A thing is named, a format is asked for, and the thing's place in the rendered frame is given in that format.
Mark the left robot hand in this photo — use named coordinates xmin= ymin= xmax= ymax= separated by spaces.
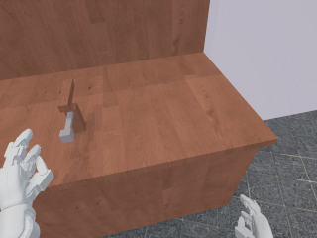
xmin=0 ymin=128 xmax=54 ymax=211

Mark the right robot hand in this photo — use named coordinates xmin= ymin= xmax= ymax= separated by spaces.
xmin=235 ymin=194 xmax=273 ymax=238

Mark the tap lever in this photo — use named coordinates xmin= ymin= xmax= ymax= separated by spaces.
xmin=59 ymin=111 xmax=74 ymax=143

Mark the robot left forearm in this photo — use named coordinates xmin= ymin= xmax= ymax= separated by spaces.
xmin=0 ymin=203 xmax=41 ymax=238

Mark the counter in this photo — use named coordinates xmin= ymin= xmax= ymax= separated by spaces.
xmin=0 ymin=0 xmax=278 ymax=238

